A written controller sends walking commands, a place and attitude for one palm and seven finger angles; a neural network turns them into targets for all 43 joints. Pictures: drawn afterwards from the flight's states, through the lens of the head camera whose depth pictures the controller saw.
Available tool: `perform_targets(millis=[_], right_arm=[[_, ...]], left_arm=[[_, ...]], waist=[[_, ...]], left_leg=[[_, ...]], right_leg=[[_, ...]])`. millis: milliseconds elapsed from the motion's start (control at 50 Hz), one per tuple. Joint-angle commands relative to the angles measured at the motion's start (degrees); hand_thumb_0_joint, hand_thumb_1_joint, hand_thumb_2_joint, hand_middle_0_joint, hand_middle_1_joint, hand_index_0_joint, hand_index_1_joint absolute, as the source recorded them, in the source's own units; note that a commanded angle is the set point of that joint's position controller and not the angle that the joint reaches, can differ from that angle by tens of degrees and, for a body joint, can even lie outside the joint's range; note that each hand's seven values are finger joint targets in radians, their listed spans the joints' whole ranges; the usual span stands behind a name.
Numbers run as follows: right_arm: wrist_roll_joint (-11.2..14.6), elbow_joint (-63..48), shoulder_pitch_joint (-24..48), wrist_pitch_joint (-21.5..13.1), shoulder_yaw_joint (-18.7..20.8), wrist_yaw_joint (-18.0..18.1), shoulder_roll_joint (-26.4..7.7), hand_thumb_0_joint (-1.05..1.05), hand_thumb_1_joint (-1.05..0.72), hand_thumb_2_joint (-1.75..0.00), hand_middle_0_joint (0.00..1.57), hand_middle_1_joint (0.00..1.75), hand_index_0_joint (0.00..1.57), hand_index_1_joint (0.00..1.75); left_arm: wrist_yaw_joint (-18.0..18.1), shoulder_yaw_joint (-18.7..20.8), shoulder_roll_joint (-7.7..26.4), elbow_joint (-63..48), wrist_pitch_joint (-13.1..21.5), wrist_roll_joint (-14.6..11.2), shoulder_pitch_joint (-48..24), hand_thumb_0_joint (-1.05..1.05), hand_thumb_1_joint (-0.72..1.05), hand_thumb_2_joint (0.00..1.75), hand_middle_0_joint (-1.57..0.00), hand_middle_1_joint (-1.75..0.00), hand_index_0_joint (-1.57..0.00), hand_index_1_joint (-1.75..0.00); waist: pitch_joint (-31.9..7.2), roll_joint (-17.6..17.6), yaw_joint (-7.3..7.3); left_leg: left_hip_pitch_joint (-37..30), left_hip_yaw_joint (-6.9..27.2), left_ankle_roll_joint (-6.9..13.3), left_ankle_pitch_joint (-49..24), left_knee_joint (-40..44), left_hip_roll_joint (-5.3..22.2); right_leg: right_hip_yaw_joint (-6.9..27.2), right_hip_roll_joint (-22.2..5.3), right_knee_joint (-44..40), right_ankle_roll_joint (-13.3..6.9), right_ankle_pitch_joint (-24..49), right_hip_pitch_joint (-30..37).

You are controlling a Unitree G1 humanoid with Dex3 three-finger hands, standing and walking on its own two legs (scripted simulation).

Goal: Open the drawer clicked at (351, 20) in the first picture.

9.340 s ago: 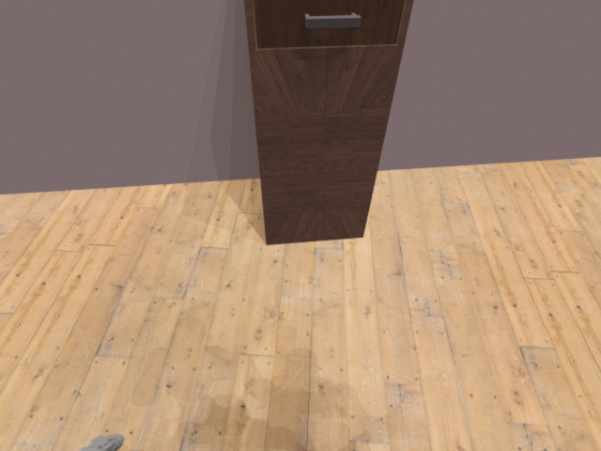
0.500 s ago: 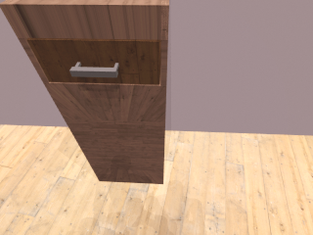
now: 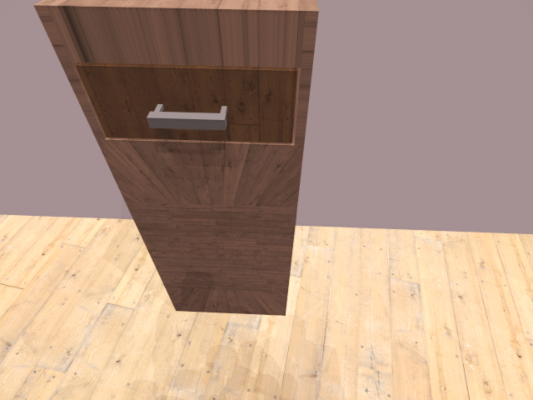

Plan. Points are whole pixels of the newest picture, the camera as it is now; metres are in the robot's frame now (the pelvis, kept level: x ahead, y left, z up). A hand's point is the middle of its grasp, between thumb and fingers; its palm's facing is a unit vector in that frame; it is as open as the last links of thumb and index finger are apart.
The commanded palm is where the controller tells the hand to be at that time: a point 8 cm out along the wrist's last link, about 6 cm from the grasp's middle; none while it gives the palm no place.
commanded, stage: look again from close up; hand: left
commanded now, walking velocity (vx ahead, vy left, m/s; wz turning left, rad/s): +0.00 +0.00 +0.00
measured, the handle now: (189, 115) +0.56 +0.18 +0.15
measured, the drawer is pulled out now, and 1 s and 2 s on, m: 0.00 0.00 0.00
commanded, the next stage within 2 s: raise the hand with hooked fingers in 0.20 s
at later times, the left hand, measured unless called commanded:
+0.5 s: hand (138, 365) +0.18 +0.21 -0.04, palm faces -0.02 -0.71 -0.70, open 7.5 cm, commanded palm +0.12 +0.23 -0.02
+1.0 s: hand (131, 301) +0.23 +0.21 +0.06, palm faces +0.19 -0.05 -0.98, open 10.2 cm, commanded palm +0.18 +0.21 +0.10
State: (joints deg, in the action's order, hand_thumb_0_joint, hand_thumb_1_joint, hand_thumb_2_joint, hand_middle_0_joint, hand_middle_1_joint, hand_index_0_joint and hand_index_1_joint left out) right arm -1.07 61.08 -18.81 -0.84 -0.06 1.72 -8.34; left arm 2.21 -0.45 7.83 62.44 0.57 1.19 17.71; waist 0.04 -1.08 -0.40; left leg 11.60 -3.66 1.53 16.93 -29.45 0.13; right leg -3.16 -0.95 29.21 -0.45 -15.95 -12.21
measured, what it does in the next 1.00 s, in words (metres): stands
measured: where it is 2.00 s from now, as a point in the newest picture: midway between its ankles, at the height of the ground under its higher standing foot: outside the picture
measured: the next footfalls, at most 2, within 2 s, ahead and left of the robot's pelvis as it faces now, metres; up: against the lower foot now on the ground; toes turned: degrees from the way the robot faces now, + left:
none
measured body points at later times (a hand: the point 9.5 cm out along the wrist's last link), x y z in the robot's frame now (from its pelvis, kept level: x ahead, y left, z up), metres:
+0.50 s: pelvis +0.00 +0.00 -0.01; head +0.01 -0.02 +0.44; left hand +0.18 +0.25 +0.00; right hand +0.10 -0.25 -0.13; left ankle -0.01 +0.10 -0.74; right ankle +0.00 -0.11 -0.74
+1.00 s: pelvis +0.00 -0.05 -0.02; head +0.02 -0.08 +0.43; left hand +0.22 +0.21 +0.11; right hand +0.26 -0.22 -0.11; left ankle -0.01 +0.10 -0.74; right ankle +0.00 -0.12 -0.74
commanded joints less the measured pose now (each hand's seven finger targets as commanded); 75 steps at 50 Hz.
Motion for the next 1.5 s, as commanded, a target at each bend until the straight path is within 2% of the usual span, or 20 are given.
perform_targets(millis=[0, 260, 280, 300, 320, 340, 360, 380, 440, 540, 600, 640, 700, 740, 800, 840, 1020, 1140, 1240, 1480], right_arm=[[0.1, -1.8, -2.6, -1.2, 0.3, 0.2, -5.5, 0.0, -0.9, -0.9, 0.2, 0.3, 0.2, 0.3], [0.3, 1.2, -3.5, -1.8, -0.1, 0.3, -4.7, 0.0, -0.9, -0.9, 0.2, 0.3, 0.2, 0.3], [1.1, -3.0, 2.5, -1.5, 0.4, -0.3, -7.7, 0.0, -0.9, -0.9, 0.2, 0.3, 0.2, 0.3], [3.8, -22.6, 2.1, -10.0, 1.0, 2.2, -16.4, 0.0, -0.9, -0.9, 0.2, 0.3, 0.2, 0.3], [3.2, -19.5, 7.6, -16.0, 0.3, 4.7, -11.3, 0.0, -0.9, -0.9, 0.2, 0.3, 0.2, 0.3], [3.4, -15.0, 6.6, -18.1, 1.8, 4.9, -11.1, 0.0, -0.9, -0.9, 0.2, 0.3, 0.2, 0.3], [4.4, -15.1, 6.2, -18.2, 1.4, 4.9, -7.7, 0.0, -0.9, -0.9, 0.2, 0.3, 0.2, 0.3], [4.6, -20.2, 8.4, -18.9, 1.3, 4.3, -9.5, 0.0, -0.9, -0.9, 0.2, 0.3, 0.2, 0.3], [1.5, -25.4, 11.5, -18.1, 1.7, 2.9, -12.9, 0.0, -0.9, -0.9, 0.2, 0.3, 0.2, 0.3], [-1.0, -33.2, 17.0, -5.4, 4.5, -3.4, -12.4, 0.0, -0.9, -0.9, 0.2, 0.3, 0.2, 0.3], [-0.5, -38.5, 21.3, 0.2, 3.5, -5.5, -11.9, 0.0, -0.9, -0.9, 0.2, 0.3, 0.2, 0.3], [-0.9, -39.7, 21.6, 2.1, 3.2, -5.6, -11.4, 0.0, -0.9, -0.9, 0.2, 0.3, 0.2, 0.3], [-2.7, -40.8, 20.8, 3.2, 3.2, -4.6, -10.3, 0.0, -0.9, -0.9, 0.2, 0.3, 0.2, 0.3], [-4.0, -39.8, 20.2, 3.5, 3.2, -3.5, -10.2, 0.0, -0.9, -0.9, 0.2, 0.3, 0.2, 0.3], [-3.6, -38.6, 19.9, 1.9, 3.3, -2.0, -10.1, 0.0, -0.9, -0.9, 0.2, 0.3, 0.2, 0.3], [-3.7, -37.6, 20.2, 1.5, 3.0, -1.6, -10.2, 0.0, -0.9, -0.9, 0.2, 0.3, 0.2, 0.3], [-0.2, -37.6, 23.6, 5.6, 0.2, -1.2, -10.3, 0.0, -0.9, -0.9, 0.2, 0.3, 0.2, 0.3], [0.2, -39.0, 23.5, 4.6, 0.6, -0.2, -11.3, 0.0, -0.9, -0.9, 0.2, 0.3, 0.2, 0.3], [0.2, -36.7, 22.0, 2.7, 1.9, -0.1, -11.3, 0.0, -0.9, -0.9, 0.2, 0.3, 0.2, 0.3], [2.7, -35.0, 24.6, 4.2, 1.2, -0.3, -11.9, 0.0, -0.9, -0.9, 0.2, 0.3, 0.2, 0.3]], left_arm=[[-0.4, 0.7, 4.0, -1.0, 0.4, -0.3, 3.9, 0.0, 0.9, 0.9, -0.2, -0.3, -0.2, -0.3], [-0.2, 0.7, 4.4, -0.1, 0.7, -0.4, 3.4, 0.0, 0.9, 0.9, -0.2, -0.3, -0.2, -0.3], [2.2, 0.6, 6.7, 1.4, 1.3, 0.0, 6.2, 0.0, 0.9, 0.9, -0.2, -0.3, -0.2, -0.3], [3.1, 0.0, 25.1, -86.2, 10.8, 9.3, -39.7, 0.0, 0.88, 0.89, -0.2, -0.32, -0.2, -0.32], [7.2, 1.9, 21.1, -69.7, 5.8, 10.1, -13.4, 0.0, 0.85, 0.88, -0.2, -0.33, -0.2, -0.33], [10.3, 1.4, 17.0, -66.8, 1.9, 7.0, -10.2, 0.0, 0.83, 0.87, -0.21, -0.34, -0.21, -0.34], [11.0, -5.4, 5.0, -56.4, -4.3, 9.1, 8.0, 0.0, 0.81, 0.86, -0.21, -0.36, -0.21, -0.36], [11.2, -7.7, 5.5, -70.8, -3.8, 10.2, -2.6, 0.0, 0.78, 0.85, -0.21, -0.37, -0.21, -0.37], [15.2, -5.9, 11.3, -72.7, -3.6, 25.0, 4.0, 0.0, 0.71, 0.82, -0.21, -0.42, -0.21, -0.42], [17.0, -3.0, 10.1, -62.9, -4.7, 46.1, 33.1, 0.0, 0.6, 0.77, -0.22, -0.5, -0.22, -0.5], [17.3, 0.1, 14.8, -70.7, -0.3, 52.4, 26.7, 0.0, 0.53, 0.74, -0.23, -0.54, -0.23, -0.54], [19.3, 4.8, 20.2, -76.3, 1.3, 56.1, 21.2, 0.0, 0.48, 0.72, -0.23, -0.57, -0.23, -0.57], [23.3, 7.6, 24.4, -84.4, 1.5, 59.8, 6.7, 0.0, 0.41, 0.69, -0.24, -0.62, -0.24, -0.62], [25.2, 9.1, 28.4, -91.1, 3.2, 60.5, -8.4, 0.0, 0.36, 0.67, -0.24, -0.64, -0.24, -0.64], [24.6, 6.6, 26.6, -90.5, 7.3, 56.8, -12.5, 0.0, 0.29, 0.64, -0.24, -0.69, -0.24, -0.69], [22.9, 4.7, 25.5, -88.7, 8.3, 54.4, -15.2, 0.0, 0.25, 0.62, -0.25, -0.72, -0.25, -0.72], [8.5, 10.3, 31.5, -76.8, -5.2, 50.4, -0.8, 0.0, 0.04, 0.53, -0.26, -0.86, -0.26, -0.86], [6.0, 13.4, 32.6, -88.9, -2.4, 46.5, -4.3, 0.0, -0.1, 0.47, -0.27, -0.94, -0.27, -0.94], [10.2, 14.5, 34.0, -91.4, 0.8, 48.9, -14.3, 0.0, -0.22, 0.42, -0.28, -1.02, -0.28, -1.02], [-1.5, 6.4, 36.0, -82.9, -9.3, 48.4, -38.8, 0.0, -0.5, 0.3, -0.3, -1.2, -0.3, -1.2]], waist=[[6.6, -0.1, -0.36], [2.9, 0.9, -0.06], [5.7, 8.5, -1.69], [-24.5, -8.2, 4.51], [-20.7, -15.0, -0.72], [-15.6, -13.7, -0.06], [-9.8, -8.3, 0.04], [-3.0, -7.1, 1.06], [-3.4, -1.0, 1.57], [-2.3, 13.9, -7.77], [-5.0, 13.3, -8.65], [-7.9, 7.6, -9.33], [-14.9, -2.8, -6.97], [-17.0, -1.7, -3.43], [-15.9, -5.1, -0.93], [-14.9, -1.7, 0.69], [-14.1, 6.6, -6.5], [-14.9, 6.4, -6.26], [-14.7, -0.4, -5.63], [-11.9, -2.8, -4.98]], left_leg=[[7.1, 9.1, 2.1, 2.1, 13.0, 6.9], [1.2, 6.6, 2.0, -10.8, 10.0, 5.9], [5.5, 5.2, 0.1, -16.8, -0.2, 7.3], [-11.8, 4.4, 1.5, -22.4, 5.6, 0.9], [-14.4, 4.2, -0.2, -30.0, 6.2, 3.6], [-7.9, 4.1, -2.4, -22.6, 7.1, 3.2], [-3.4, 4.5, -1.4, -19.2, 7.6, 3.6], [0.9, 5.4, -1.3, -14.0, 6.8, 2.8], [6.2, 6.9, -0.5, -11.2, 1.4, 0.7], [14.9, 2.6, -1.7, -15.5, -2.6, -0.1], [16.8, 0.8, -1.5, -11.9, -3.7, -1.5], [15.7, 0.8, -1.1, -10.1, -4.8, -2.4], [9.5, 1.1, -0.2, -8.7, -8.2, -3.5], [5.4, 2.5, 0.5, -7.2, -12.0, -3.8], [1.5, 2.9, 1.1, -6.2, -14.6, -4.0], [2.5, 3.7, 1.5, -6.3, -14.8, -3.8], [10.7, 2.0, 0.0, -12.4, -2.4, -2.8], [8.2, 2.7, 0.3, -12.8, 0.2, -2.3], [2.8, 2.6, 0.3, -15.2, 1.2, -2.7], [-4.0, 4.4, -0.5, -17.4, 9.0, -1.4]], right_leg=[[3.8, -2.9, -4.0, -1.9, 1.4, 0.0], [4.6, -4.5, -4.0, -1.5, 7.6, 1.2], [6.3, -6.6, -5.6, -0.7, 20.4, -0.7], [7.5, 0.8, 1.0, -2.3, 18.4, 2.3], [2.4, 0.3, 4.1, -2.8, 5.4, -2.3], [0.4, 0.6, 5.2, -1.9, -0.7, -4.4], [0.2, 0.7, 4.1, -1.4, -1.4, -7.0], [-0.1, 0.2, 2.8, -1.4, 1.4, -7.6], [0.8, 1.4, 2.7, -2.8, 2.1, -11.6], [4.0, 2.4, 4.7, -3.9, 5.4, -10.3], [6.7, 1.7, 6.4, -3.8, 9.2, -7.6], [8.7, 1.8, 6.8, -3.8, 7.9, -6.6], [12.9, 1.8, 6.0, -4.1, 5.4, -10.9], [15.7, 0.9, 4.2, -3.4, 1.3, -15.5], [15.4, 0.2, 1.9, -3.1, 0.2, -17.9], [14.8, 0.3, 1.8, -2.5, 2.7, -17.0], [10.6, -1.2, 3.4, 1.0, 30.2, 8.1], [9.1, -1.9, 1.0, 1.8, 30.1, 11.0], [6.8, -0.8, -1.3, -0.3, 20.4, 6.1], [2.1, 0.9, -4.8, -1.5, 11.3, 7.8]])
